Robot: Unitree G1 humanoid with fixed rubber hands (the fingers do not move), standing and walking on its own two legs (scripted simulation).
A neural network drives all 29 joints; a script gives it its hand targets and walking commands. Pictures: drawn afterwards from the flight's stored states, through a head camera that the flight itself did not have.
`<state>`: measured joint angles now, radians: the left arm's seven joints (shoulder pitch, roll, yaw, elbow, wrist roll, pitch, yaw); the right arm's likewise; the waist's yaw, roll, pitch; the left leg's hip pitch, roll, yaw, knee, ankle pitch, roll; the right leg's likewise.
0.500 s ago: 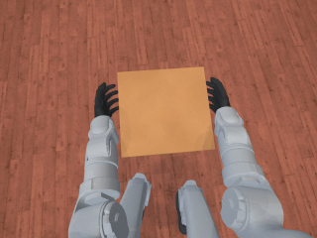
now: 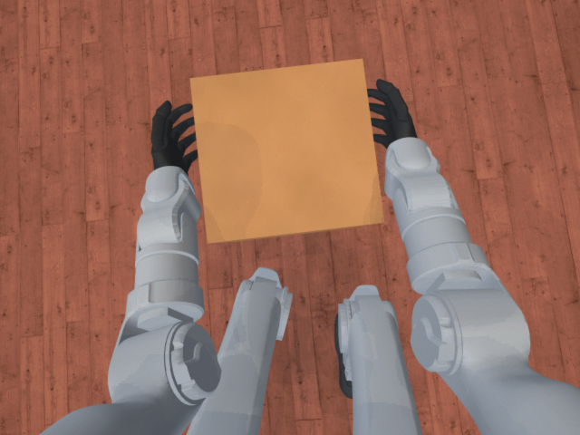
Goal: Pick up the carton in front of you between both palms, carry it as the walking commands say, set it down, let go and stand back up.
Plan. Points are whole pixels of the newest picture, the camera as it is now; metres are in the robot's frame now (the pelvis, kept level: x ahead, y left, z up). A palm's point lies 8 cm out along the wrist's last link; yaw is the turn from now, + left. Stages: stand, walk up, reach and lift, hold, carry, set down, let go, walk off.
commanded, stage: set down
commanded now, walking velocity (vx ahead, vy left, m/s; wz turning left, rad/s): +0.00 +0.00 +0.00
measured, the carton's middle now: (286, 170) +0.46 +0.07 -0.18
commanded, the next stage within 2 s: none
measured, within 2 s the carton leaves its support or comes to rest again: rests again in 1.24 s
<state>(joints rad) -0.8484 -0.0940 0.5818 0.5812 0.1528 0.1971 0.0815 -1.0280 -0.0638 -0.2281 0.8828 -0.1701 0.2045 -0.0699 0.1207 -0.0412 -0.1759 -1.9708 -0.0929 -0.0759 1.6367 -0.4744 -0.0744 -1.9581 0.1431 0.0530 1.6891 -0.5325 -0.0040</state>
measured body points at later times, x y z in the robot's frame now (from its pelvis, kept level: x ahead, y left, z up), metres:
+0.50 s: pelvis -0.03 +0.01 -0.10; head +0.32 +0.01 +0.18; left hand +0.45 +0.24 -0.25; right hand +0.54 -0.05 -0.26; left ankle +0.10 +0.13 -0.49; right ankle +0.08 -0.10 -0.49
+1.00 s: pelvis -0.02 +0.00 -0.13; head +0.34 +0.00 +0.15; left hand +0.45 +0.24 -0.30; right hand +0.53 -0.05 -0.32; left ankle +0.10 +0.13 -0.49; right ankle +0.08 -0.10 -0.49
